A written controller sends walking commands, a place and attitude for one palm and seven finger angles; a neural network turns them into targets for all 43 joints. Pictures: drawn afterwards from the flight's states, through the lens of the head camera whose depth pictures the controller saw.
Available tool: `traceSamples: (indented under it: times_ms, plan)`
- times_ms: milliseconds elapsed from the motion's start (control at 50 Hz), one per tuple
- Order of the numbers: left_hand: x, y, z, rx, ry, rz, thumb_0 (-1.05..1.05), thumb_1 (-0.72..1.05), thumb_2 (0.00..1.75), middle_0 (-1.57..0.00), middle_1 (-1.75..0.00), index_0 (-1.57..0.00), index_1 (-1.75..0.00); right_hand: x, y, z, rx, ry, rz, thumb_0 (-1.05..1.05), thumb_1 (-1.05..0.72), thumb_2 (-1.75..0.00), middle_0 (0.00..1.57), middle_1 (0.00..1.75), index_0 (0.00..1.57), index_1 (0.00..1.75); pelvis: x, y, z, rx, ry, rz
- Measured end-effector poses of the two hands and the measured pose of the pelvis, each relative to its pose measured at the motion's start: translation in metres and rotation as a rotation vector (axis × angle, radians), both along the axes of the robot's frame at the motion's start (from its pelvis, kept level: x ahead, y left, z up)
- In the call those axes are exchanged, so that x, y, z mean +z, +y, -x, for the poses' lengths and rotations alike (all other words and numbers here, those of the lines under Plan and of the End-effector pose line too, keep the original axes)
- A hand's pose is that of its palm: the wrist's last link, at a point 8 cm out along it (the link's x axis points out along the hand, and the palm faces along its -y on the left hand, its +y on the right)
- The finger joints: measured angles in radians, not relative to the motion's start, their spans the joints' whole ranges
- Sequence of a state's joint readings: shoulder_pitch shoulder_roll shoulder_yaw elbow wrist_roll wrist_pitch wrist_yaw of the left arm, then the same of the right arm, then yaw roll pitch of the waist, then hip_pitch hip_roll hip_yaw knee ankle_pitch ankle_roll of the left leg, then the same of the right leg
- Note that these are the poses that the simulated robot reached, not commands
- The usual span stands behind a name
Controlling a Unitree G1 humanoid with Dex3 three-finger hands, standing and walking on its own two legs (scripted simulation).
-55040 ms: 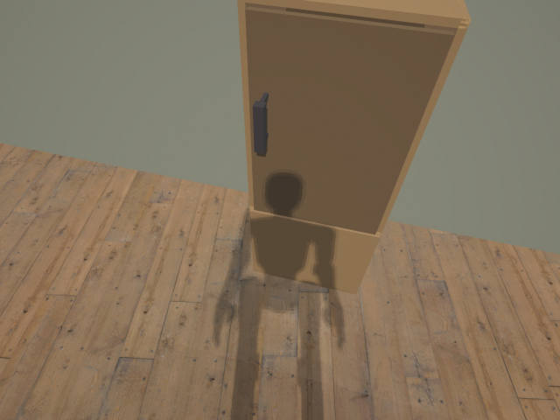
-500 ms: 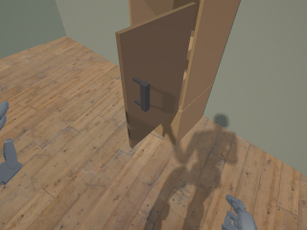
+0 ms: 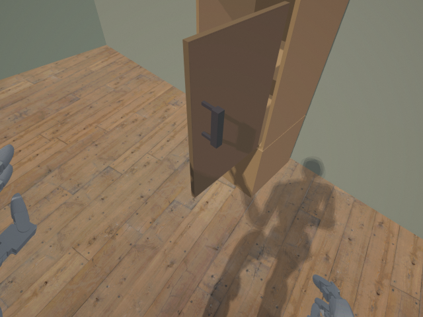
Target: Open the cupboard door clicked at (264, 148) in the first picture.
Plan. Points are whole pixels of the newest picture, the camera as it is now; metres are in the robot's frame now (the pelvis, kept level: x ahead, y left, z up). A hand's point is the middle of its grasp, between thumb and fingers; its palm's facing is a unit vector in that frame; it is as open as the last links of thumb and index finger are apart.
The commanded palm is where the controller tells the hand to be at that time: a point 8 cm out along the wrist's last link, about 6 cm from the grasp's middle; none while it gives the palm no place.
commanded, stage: let the arm hang, fingers relaxed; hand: left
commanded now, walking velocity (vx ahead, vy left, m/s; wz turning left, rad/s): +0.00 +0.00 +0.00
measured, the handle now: (211, 124) +0.60 +0.04 +0.01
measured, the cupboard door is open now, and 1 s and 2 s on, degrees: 90 90 90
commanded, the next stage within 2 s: look to check the result in 1.12 s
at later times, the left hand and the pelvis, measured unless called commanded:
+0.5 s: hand out of the picture -0.02 +0.18 -0.18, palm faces +0.04 -0.98 -0.22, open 7.2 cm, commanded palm none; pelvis +0.00 -0.01 +0.00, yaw +2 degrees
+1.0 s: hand out of the picture +0.09 +0.19 -0.16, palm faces +0.04 -0.96 -0.27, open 7.4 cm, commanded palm none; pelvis +0.02 -0.02 +0.00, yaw +2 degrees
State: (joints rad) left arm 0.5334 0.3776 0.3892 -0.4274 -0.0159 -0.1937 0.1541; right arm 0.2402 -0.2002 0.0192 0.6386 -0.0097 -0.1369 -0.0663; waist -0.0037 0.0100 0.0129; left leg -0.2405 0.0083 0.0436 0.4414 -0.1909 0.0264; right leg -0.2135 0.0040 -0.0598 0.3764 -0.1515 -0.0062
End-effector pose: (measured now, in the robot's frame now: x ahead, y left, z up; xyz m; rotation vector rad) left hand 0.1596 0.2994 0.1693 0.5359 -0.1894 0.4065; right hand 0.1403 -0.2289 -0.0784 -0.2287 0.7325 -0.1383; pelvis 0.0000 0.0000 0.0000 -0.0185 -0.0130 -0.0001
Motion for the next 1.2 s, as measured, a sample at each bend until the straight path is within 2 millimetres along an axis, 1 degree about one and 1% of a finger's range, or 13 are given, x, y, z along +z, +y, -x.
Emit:
traceSamples:
  times_ms: [40,60,140,220,260,320,460,580,660,760,980,1080,1200]
  plan:
    - [-0.008,0.001,-0.004,-0.014,0.032,-0.006,0.01,0.89,0.9,-0.21,-0.3,-0.21,-0.3,-0.004,-0.002,-0.001,0.014,0.006,-0.008,0.01,-0.9,-0.9,0.2,0.3,0.2,0.3,-0.001,0.001,0.0,0.008,0.009,0.002]
    - [-0.026,0.003,-0.01,-0.022,0.103,0.008,0.01,0.89,0.9,-0.2,-0.3,-0.21,-0.3,-0.011,-0.004,-0.001,0.035,0.029,-0.016,0.01,-0.9,-0.9,0.2,0.3,0.2,0.3,-0.003,0.002,0.001,0.017,0.016,0.001]
    - [-0.142,0.006,-0.017,0.022,0.579,0.182,0.0,0.9,0.9,-0.2,-0.3,-0.2,-0.3,-0.041,-0.018,0.007,0.051,0.172,-0.02,0.01,-0.9,-0.9,0.2,0.3,0.2,0.3,-0.01,0.005,0.007,0.023,0.02,-0.011]
    - [-0.248,-0.026,0.028,0.051,1.027,0.353,0.0,0.9,0.9,-0.2,-0.3,-0.2,-0.3,-0.052,-0.033,0.032,0.001,0.282,-0.008,0.01,-0.9,-0.9,0.2,0.3,0.2,0.3,-0.012,0.001,0.009,0.016,0.009,-0.021]
    - [-0.283,-0.049,0.059,0.052,1.193,0.435,0.01,0.9,0.9,-0.2,-0.3,-0.2,-0.29,-0.053,-0.039,0.051,-0.025,0.35,0.006,0.01,-0.9,-0.9,0.2,0.3,0.2,0.3,-0.012,-0.002,0.009,0.017,0.004,-0.022]
    - [-0.315,-0.082,0.106,0.063,1.374,0.551,0.01,0.91,0.9,-0.2,-0.3,-0.2,-0.3,-0.054,-0.045,0.083,-0.059,0.471,0.026,0.01,-0.9,-0.9,0.2,0.3,0.2,0.3,-0.01,-0.006,0.007,0.021,0.0,-0.018]
    - [-0.32,-0.074,0.175,0.234,1.529,0.622,0.0,0.97,0.9,-0.21,-0.3,-0.21,-0.3,-0.058,-0.038,0.143,-0.087,0.711,0.012,0.01,-0.91,-0.9,0.2,0.3,0.2,0.3,-0.004,-0.013,0.001,0.039,0.002,-0.006]
    - [-0.308,-0.059,0.192,0.321,1.571,0.59,0.0,0.93,0.9,-0.2,-0.3,-0.21,-0.3,-0.067,-0.025,0.153,-0.091,0.754,-0.04,0.01,-0.91,-0.9,0.2,0.3,0.2,0.3,-0.002,-0.014,-0.004,0.039,-0.003,-0.009]
    - [-0.302,-0.052,0.181,0.335,1.547,0.562,0.0,0.92,0.9,-0.2,-0.3,-0.21,-0.3,-0.072,-0.02,0.144,-0.084,0.733,-0.068,0.0,-0.9,-0.9,0.2,0.3,0.2,0.3,-0.001,-0.015,-0.007,0.037,-0.003,-0.013]
    - [-0.298,-0.05,0.15,0.309,1.478,0.54,0.0,0.91,0.9,-0.2,-0.3,-0.2,-0.3,-0.075,-0.019,0.123,-0.072,0.682,-0.08,0.0,-0.9,-0.9,0.2,0.3,0.2,0.3,0.0,-0.016,-0.012,0.034,-0.007,-0.017]
    - [-0.293,-0.066,0.08,0.202,1.343,0.524,0.0,0.9,0.9,-0.2,-0.3,-0.2,-0.3,-0.069,-0.036,0.075,-0.058,0.574,-0.053,0.0,-0.91,-0.9,0.2,0.3,0.2,0.3,0.002,-0.022,-0.023,0.031,-0.012,-0.025]
    - [-0.292,-0.072,0.068,0.186,1.333,0.522,0.0,0.9,0.9,-0.2,-0.3,-0.21,-0.3,-0.064,-0.048,0.064,-0.061,0.562,-0.033,0.0,-0.91,-0.9,0.2,0.3,0.2,0.3,0.003,-0.026,-0.028,0.03,-0.011,-0.025]
    - [-0.293,-0.073,0.069,0.201,1.356,0.518,0.0,0.9,0.9,-0.2,-0.3,-0.21,-0.3,-0.062,-0.06,0.06,-0.07,0.577,-0.014,0.0,-0.91,-0.9,0.2,0.3,0.2,0.3,0.004,-0.032,-0.035,0.029,-0.008,-0.024]
